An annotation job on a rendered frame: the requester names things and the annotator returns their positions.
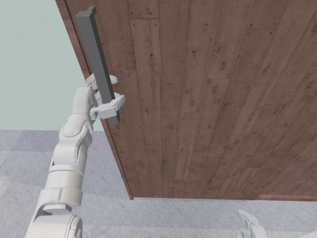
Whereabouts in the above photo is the left robot upper arm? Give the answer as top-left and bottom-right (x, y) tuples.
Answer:
(27, 214), (83, 238)

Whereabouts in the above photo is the wardrobe door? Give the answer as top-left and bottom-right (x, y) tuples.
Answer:
(66, 0), (317, 200)
(261, 137), (317, 196)

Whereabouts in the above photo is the right robot hand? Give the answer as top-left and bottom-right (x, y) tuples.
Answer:
(237, 210), (269, 238)

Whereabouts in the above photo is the left robot hand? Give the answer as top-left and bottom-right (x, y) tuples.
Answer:
(72, 73), (126, 124)

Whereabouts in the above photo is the handle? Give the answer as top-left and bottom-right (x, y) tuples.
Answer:
(75, 6), (120, 124)

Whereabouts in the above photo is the robot left forearm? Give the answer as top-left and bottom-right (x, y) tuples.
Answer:
(25, 114), (93, 238)

